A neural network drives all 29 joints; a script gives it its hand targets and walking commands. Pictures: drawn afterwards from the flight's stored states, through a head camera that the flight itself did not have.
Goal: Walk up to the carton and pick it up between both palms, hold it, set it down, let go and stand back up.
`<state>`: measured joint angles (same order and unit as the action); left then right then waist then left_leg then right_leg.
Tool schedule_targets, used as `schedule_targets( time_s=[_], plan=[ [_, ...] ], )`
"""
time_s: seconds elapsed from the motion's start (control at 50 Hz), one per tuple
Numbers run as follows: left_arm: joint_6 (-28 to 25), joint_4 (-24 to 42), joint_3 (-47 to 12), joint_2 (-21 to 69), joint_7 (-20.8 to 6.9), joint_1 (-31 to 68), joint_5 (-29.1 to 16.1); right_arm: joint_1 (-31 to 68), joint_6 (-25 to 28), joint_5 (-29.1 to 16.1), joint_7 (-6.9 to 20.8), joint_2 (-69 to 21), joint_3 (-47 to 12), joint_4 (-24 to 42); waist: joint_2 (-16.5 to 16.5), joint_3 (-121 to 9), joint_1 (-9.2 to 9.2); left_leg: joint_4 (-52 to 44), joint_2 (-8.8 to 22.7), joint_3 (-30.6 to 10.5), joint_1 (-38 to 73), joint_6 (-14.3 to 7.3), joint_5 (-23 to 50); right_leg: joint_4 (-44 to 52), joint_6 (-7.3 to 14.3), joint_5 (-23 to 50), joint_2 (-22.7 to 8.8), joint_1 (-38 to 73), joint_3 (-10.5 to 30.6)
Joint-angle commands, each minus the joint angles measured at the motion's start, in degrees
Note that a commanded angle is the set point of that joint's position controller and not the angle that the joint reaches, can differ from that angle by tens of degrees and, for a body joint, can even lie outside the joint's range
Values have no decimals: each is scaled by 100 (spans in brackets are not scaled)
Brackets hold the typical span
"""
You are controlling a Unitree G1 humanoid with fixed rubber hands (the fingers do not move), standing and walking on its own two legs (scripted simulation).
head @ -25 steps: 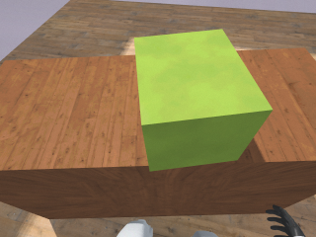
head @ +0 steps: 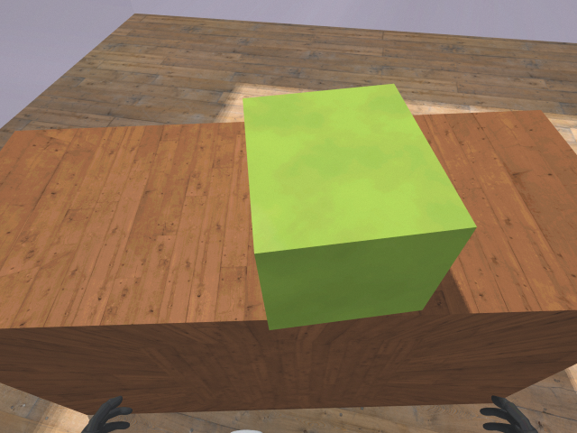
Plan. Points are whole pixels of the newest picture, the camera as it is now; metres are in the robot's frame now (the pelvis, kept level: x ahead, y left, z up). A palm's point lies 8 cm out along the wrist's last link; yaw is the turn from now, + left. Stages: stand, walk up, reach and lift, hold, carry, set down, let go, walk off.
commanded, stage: walk up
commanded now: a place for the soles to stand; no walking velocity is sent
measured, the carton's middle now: (332, 204) +0.42 -0.05 +0.06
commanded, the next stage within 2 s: none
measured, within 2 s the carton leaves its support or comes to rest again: neither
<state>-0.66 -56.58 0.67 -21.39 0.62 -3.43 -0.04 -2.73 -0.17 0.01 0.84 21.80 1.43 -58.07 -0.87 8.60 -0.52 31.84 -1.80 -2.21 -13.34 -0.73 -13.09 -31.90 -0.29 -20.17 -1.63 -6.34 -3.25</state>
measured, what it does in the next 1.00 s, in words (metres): shifts its weight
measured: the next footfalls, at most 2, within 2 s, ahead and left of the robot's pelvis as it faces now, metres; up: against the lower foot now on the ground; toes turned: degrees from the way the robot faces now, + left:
none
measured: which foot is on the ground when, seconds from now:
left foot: down 0.00-1.00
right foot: down 0.00-1.00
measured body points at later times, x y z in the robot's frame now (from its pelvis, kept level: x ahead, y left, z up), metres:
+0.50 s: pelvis -0.04 -0.01 -0.01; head +0.00 -0.01 +0.44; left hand +0.05 +0.31 -0.13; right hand +0.11 -0.32 -0.12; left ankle +0.02 +0.11 -0.72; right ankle -0.02 -0.12 -0.73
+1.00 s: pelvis -0.06 -0.01 +0.00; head -0.05 -0.01 +0.45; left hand +0.03 +0.29 -0.12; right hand +0.06 -0.31 -0.12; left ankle +0.00 +0.11 -0.73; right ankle -0.03 -0.12 -0.73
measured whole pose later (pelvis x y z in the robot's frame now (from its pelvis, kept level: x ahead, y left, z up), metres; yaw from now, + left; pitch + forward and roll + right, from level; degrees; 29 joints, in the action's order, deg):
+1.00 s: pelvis -0.06 -0.01 +0.00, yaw +1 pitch -5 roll +0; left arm -0.4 -57.8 1.2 -19.9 -0.9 -7.5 0.0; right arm -3.9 0.6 0.5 1.1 20.5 1.2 -60.1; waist -0.7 6.8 0.5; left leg 28.2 -0.9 -1.5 -12.6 -0.3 -10.3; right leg -29.0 1.0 -13.5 0.9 -10.1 -0.6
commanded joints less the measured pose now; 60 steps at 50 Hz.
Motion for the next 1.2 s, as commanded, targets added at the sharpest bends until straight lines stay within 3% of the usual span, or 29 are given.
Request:
schedule_targets(
  time_s=[0.0, 0.1, 0.18, 0.24, 0.28, 0.32, 0.36, 0.42, 0.44, 0.48, 0.5, 0.52, 0.54, 0.56, 0.58, 0.6, 0.64, 0.68, 0.7, 0.72, 0.74, 0.76, 0.82, 0.84, 0.86, 0.94, 1.0, 1.06, 1.18],
  plan=[
    [-77, 163, 233, -1245, 7, 106, -9, 358, 143, 2, -49, 1232, 171, 267, -125, -940, 108, -916, 873, -930, 147, -362, 1065, 1007, 266, 853, -538, 54, 618],
    [-92, -54, 267, -1153, -23, 62, -24, 414, 147, -12, -38, 1124, 136, 226, -4, -1228, 147, -1007, 801, -731, 496, -254, 1255, 1196, 245, 1328, -578, 265, 569],
    [-16, 16, 334, -1277, -8, 191, -47, 130, 94, -62, -83, 1342, 205, 162, 176, -921, -19, -573, 710, -507, 297, -234, 1921, 933, 346, 1714, -595, -13, 512],
    [68, 97, 335, -1217, -20, 14, -37, 164, 94, -39, -80, 1339, 239, 359, -166, -1293, 43, -738, 1012, -947, 254, -417, 1769, 448, 317, 1309, -358, -36, 394],
    [116, 120, 341, -1115, -20, -187, -46, 162, 81, -35, -112, 1406, 279, 441, -398, -1307, 114, -873, 1340, -1394, 16, -709, 1812, -78, 287, 845, -126, -25, 311],
    [145, 141, 330, -1107, -40, -288, -46, 201, 46, 0, -118, 1465, 313, 560, -770, -1154, 127, -1095, 1359, -1423, -445, -730, 1236, -149, 300, 341, -27, 14, 321],
    [106, 180, 363, -1234, -58, -500, -24, 405, -12, 19, -93, 1389, 300, 685, -497, -1034, 210, -793, 1143, -1181, -651, -568, 814, 339, 400, 304, -259, -89, 563],
    [54, 359, 487, -1732, -71, -166, 94, 290, -65, -7, -73, 1161, 313, 695, 677, -842, 113, 921, -65, -33, -288, -50, -720, 1461, 1077, 711, -1508, -941, 1702],
    [22, 560, 508, -1767, -53, 48, 104, 147, -86, -2, -72, 1077, 307, 716, 972, -706, 89, 1487, -61, -29, -326, -35, -1379, 1355, 1321, 1333, -1863, -1190, 1873],
    [-2, 700, 537, -1654, -5, 55, 101, -139, -79, -9, -69, 1089, 334, 737, 847, -800, 13, 2168, -9, -198, -279, -69, -1736, 993, 1597, 2573, -2036, -1227, 2008],
    [-4, 793, 507, -1608, 10, 87, 94, -247, -74, -34, -58, 1069, 331, 817, 895, -728, -50, 1869, 116, -140, -361, -118, -1836, 747, 1452, 2970, -1815, -1015, 1639],
    [-7, 812, 470, -1482, 7, 285, 116, -498, -7, 4, -51, 1008, 292, 692, 796, -953, -184, 807, 318, -63, 125, -128, -1386, 411, 1153, 2536, -1471, -1041, 1273],
    [21, 841, 399, -1365, -8, 281, 75, -746, 53, 88, -41, 1040, 302, 595, 784, -981, -310, -534, 358, -57, 612, -153, -298, -64, 789, 2153, -1159, -1080, 988],
    [61, 760, 314, -1048, -22, -50, 34, -311, 125, 227, -79, 1339, 396, 639, -225, -977, -78, -1151, 892, -1273, 619, -368, 131, -618, 336, 1618, -493, -1222, 609],
    [109, 680, 355, -1135, -21, -339, -48, 8, 162, 158, -68, 1655, 403, 802, -774, -1121, 118, -1119, 1680, -2199, -174, -1050, 286, -995, 151, -276, 32, -846, 414],
    [164, 561, 400, -1219, -30, -561, -88, 164, 203, 151, -48, 1698, 421, 865, -802, -1105, 188, -1220, 1916, -2364, -534, -1340, 244, -1506, 153, -1422, 152, -494, 578],
    [151, 373, 414, -1150, -44, -713, -94, 221, 228, 65, -118, 1525, 328, 823, -478, -897, 288, -1083, 1829, -2109, -739, -1243, 339, -1605, 309, -1060, 159, -471, 817],
    [75, 297, 454, -1174, -63, -1032, 8, 530, 174, 64, -123, 1457, 326, 868, -891, -823, 457, -921, 1574, -1558, -1115, -894, -19, -632, 414, -310, 69, 16, 533],
    [27, 278, 467, -1251, -77, -1013, 62, 556, 138, 51, -90, 1283, 285, 833, -505, -686, 438, -690, 1281, -1206, -1114, -579, -251, 106, 472, -91, -133, -85, 918],
    [-13, 385, 424, -1327, -95, -830, 107, 409, 91, 3, -81, 1172, 256, 810, 195, -817, 270, -250, 838, -908, -805, -334, -902, 991, 648, -394, -574, -472, 1671],
    [-67, 431, 449, -1538, -109, -310, 111, 311, 54, 12, -77, 1122, 279, 650, 502, -384, 133, 184, 240, -415, -392, -91, -1339, 1414, 904, -615, -1050, -1368, 2252],
    [-80, 584, 448, -1538, -116, -38, 84, 77, 38, 3, -55, 1123, 317, 512, 377, -435, -55, 506, 111, -170, 221, 7, -1186, 1482, 1009, -732, -1201, -1778, 2292],
    [-62, 509, 367, -1402, -72, 173, 47, -183, 72, 33, -3, 1117, 352, 369, 310, -617, -234, -294, 359, -470, 822, -137, -862, 1200, 603, -388, -778, -1963, 1659],
    [-38, 468, 322, -1228, -72, 53, 29, -45, 120, 52, 1, 1089, 319, 396, 464, -494, -107, -873, 643, -853, 490, -240, -916, 1106, 387, -380, -484, -1667, 1291],
    [-26, 370, 313, -1095, -85, -64, 1, 104, 139, 70, 13, 1138, 298, 320, 248, -510, 24, -1126, 815, -992, 278, -317, -1230, 1090, 333, -645, -311, -1337, 1193],
    [-61, 210, 284, -1072, -122, -201, 5, 313, 196, 35, -21, 1056, 184, 182, -50, -560, 95, -1406, 792, -887, -41, -144, -1073, 1458, 391, -275, -460, -674, 1291],
    [-99, 54, 276, -1075, -119, -272, -2, 387, 224, 13, -18, 1073, 136, 40, 262, -792, 164, -1434, 814, -754, 272, -145, -522, 1608, 291, 334, -471, -431, 1179],
    [-105, -23, 281, -1107, -116, -39, -2, 202, 217, 7, -25, 1014, 123, -26, 172, -736, 59, -1387, 678, -515, 399, -2, -50, 1695, 318, 464, -587, -477, 1224],
    [-78, -105, 232, -1067, -131, -20, -29, 378, 233, 41, -31, 1070, 111, -167, 78, -735, 153, -1750, 883, -796, 250, -120, -465, 1692, 279, 392, -461, -374, 1059]
  ],
)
